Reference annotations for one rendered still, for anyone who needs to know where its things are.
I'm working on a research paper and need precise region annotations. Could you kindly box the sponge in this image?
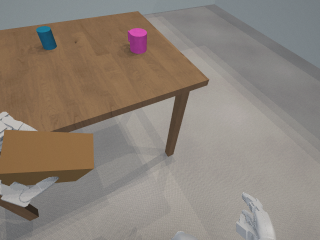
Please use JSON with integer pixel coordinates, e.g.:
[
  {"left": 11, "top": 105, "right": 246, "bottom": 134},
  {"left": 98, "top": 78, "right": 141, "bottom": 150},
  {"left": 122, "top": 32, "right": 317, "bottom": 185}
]
[{"left": 0, "top": 129, "right": 94, "bottom": 186}]

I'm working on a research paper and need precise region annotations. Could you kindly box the robot right hand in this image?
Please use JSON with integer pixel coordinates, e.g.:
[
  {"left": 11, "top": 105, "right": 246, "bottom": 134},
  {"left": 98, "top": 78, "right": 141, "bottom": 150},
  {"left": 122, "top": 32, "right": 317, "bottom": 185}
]
[{"left": 236, "top": 192, "right": 277, "bottom": 240}]

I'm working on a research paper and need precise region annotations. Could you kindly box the table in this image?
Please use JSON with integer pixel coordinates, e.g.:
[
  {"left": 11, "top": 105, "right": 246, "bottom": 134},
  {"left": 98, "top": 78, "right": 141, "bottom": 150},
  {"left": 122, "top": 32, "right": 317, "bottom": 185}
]
[{"left": 0, "top": 11, "right": 209, "bottom": 221}]

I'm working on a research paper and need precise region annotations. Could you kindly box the robot left hand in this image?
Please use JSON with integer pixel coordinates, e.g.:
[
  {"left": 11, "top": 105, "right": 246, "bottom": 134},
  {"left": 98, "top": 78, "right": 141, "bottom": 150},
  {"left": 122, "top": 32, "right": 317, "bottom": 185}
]
[{"left": 0, "top": 111, "right": 59, "bottom": 207}]

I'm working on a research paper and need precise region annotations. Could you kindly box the right robot shin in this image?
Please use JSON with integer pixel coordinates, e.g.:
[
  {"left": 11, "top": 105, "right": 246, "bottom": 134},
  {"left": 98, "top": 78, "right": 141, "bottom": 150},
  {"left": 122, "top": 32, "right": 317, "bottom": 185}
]
[{"left": 175, "top": 231, "right": 185, "bottom": 236}]

